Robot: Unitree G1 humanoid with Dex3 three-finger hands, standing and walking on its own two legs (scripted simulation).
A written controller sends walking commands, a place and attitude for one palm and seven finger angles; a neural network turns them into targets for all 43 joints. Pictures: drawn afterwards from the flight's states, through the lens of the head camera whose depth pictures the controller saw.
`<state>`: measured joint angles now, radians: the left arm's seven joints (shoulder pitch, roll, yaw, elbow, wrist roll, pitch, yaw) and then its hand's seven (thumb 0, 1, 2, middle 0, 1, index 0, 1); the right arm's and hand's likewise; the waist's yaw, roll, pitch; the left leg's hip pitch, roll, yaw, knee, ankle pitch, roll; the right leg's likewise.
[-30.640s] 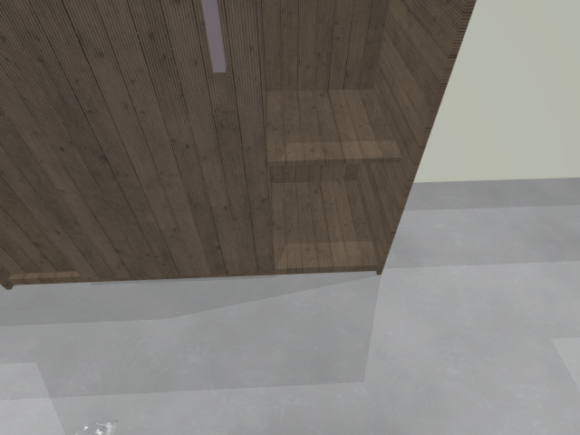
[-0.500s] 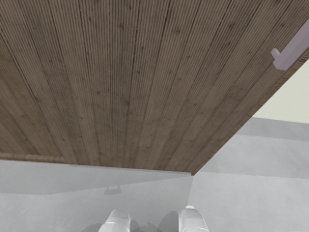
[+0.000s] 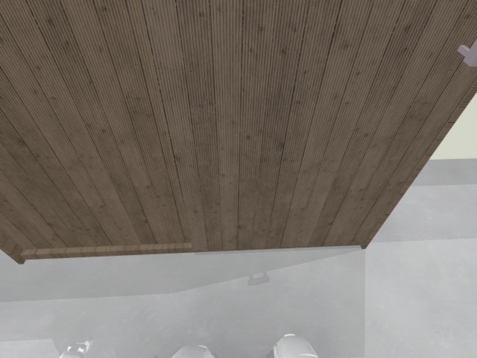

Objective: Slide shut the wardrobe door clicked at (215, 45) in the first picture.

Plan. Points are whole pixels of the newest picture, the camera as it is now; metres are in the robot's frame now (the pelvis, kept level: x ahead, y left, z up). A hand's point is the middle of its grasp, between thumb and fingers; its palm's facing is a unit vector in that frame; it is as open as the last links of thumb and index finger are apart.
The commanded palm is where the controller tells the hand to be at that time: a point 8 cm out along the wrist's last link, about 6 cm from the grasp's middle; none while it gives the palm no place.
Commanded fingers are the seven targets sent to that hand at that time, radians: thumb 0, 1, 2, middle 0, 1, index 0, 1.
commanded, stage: relax the arm and regain balance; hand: left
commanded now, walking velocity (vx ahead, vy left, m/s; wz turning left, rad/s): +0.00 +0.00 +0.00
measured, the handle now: out of the picture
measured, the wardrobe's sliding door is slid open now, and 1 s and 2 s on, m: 0.00 0.00 0.00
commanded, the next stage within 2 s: none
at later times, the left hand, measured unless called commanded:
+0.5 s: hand out of the picture -0.01 +0.26 -0.07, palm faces -0.03 -0.95 -0.30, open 16.3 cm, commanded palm none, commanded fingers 0.00 -0.50 0.30 -0.15 -0.30 -0.15 -0.30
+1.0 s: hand out of the picture -0.16 +0.27 -0.09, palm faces +0.00 -0.94 -0.33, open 16.4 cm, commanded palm none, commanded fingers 0.00 -0.50 0.30 -0.15 -0.30 -0.15 -0.30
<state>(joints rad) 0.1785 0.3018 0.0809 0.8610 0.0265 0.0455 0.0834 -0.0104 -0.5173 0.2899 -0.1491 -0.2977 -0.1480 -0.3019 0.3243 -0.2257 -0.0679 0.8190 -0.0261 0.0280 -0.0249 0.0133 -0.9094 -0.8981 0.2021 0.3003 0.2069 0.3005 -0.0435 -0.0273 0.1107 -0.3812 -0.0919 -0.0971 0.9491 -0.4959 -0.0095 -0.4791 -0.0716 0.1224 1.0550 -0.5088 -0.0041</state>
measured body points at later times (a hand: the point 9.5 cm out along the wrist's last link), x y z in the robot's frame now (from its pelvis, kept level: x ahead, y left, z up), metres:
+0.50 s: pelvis -0.15 +0.07 +0.05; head -0.16 +0.03 +0.50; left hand -0.01 +0.31 -0.05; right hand -0.16 -0.14 -0.12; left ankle -0.10 +0.20 -0.68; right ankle -0.04 -0.05 -0.67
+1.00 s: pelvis -0.30 +0.06 +0.04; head -0.30 +0.04 +0.49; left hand -0.17 +0.32 -0.07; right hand -0.29 -0.19 -0.11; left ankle -0.31 +0.19 -0.68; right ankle -0.16 -0.02 -0.65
